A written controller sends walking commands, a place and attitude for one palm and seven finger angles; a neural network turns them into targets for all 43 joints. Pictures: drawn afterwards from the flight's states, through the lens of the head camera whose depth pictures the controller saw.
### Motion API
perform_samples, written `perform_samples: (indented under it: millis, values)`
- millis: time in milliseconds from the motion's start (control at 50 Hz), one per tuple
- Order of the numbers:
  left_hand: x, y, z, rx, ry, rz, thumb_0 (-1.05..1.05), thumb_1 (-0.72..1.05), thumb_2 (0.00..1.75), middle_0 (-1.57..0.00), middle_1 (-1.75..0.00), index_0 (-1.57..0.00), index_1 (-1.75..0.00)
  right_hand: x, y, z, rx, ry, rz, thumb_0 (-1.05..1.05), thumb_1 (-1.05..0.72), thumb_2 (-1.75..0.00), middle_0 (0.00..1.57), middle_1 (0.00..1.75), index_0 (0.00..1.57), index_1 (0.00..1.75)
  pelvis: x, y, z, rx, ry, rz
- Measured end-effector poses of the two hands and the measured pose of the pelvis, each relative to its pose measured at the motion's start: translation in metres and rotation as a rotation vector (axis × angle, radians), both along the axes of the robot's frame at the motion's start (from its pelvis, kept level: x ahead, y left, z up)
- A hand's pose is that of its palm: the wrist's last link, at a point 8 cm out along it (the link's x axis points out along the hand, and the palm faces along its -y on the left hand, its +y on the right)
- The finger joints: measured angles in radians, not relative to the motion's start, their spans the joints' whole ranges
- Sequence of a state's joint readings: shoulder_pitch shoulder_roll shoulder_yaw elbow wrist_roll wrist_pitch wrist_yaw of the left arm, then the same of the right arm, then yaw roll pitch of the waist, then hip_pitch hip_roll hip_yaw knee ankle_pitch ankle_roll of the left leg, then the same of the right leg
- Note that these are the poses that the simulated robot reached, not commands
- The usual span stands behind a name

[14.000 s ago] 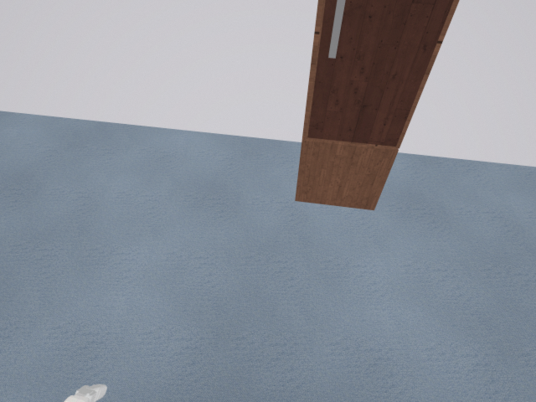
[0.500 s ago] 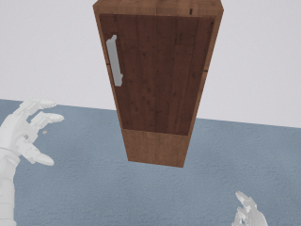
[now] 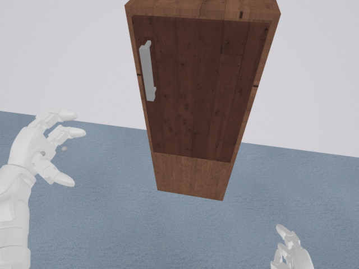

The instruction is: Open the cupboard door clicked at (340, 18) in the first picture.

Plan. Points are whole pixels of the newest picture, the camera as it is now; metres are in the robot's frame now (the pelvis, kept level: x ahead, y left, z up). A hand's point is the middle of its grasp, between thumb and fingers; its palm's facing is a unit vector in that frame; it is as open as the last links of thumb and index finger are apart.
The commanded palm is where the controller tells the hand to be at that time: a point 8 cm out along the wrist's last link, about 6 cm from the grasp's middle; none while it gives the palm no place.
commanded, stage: move the hooked fingers beside the handle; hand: left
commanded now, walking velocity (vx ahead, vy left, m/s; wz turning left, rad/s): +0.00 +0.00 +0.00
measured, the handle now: (149, 72) +0.63 +0.15 +0.11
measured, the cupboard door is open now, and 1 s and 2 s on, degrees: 0 0 0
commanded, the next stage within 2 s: none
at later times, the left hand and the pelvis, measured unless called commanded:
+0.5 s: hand (97, 115) +0.41 +0.24 +0.13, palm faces -0.09 -1.00 -0.01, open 14.0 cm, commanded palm +0.40 +0.29 +0.13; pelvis +0.00 +0.00 +0.00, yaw -1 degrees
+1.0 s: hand (111, 93) +0.50 +0.23 +0.13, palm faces -0.11 -0.99 +0.00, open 14.0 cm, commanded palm +0.49 +0.28 +0.12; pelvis +0.00 +0.01 -0.02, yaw -2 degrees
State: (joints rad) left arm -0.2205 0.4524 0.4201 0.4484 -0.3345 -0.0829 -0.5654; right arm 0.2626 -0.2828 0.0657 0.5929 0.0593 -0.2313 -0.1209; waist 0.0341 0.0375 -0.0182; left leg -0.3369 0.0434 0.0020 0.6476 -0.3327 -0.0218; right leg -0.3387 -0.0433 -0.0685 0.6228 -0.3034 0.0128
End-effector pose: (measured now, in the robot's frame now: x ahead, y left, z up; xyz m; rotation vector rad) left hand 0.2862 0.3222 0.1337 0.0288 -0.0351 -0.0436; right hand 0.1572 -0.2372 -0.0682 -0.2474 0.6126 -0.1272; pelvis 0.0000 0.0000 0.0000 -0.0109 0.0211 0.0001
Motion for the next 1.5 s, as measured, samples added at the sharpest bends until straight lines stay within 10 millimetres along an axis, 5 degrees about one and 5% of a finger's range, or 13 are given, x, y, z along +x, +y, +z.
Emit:
perform_samples:
  millis: [180,640,880,1500]
  values:
    - [0.045,-0.015,0.001,-0.010,0.004,-0.040,-0.01,-0.50,0.30,-0.30,-1.20,-0.30,-1.20,-0.016,-0.003,-0.005,-0.012,0.050,-0.030,0.01,-0.90,-0.90,0.20,0.30,0.21,0.30,-0.001,0.003,-0.001,0.001,0.024,-0.006]
    - [0.136,-0.037,-0.004,-0.017,0.046,-0.050,-0.01,-0.50,0.30,-0.30,-1.20,-0.30,-1.20,-0.094,-0.029,-0.034,-0.042,0.359,-0.162,0.01,-0.91,-0.90,0.20,0.30,0.21,0.30,0.002,0.002,-0.007,0.002,0.120,-0.025]
    - [0.178,-0.035,-0.005,-0.021,0.066,-0.056,-0.01,-0.50,0.30,-0.30,-1.20,-0.30,-1.20,-0.133,-0.034,-0.040,-0.058,0.509,-0.233,0.00,-0.91,-0.90,0.20,0.30,0.21,0.30,0.004,0.005,-0.013,-0.005,0.185,-0.035]
    - [0.283,-0.057,-0.003,-0.031,0.087,-0.069,-0.01,-0.50,0.30,-0.30,-1.20,-0.30,-1.20,-0.214,0.005,-0.039,-0.032,0.823,-0.351,0.00,-0.91,-0.90,0.20,0.30,0.21,0.30,0.015,0.022,-0.025,-0.035,0.340,-0.050]
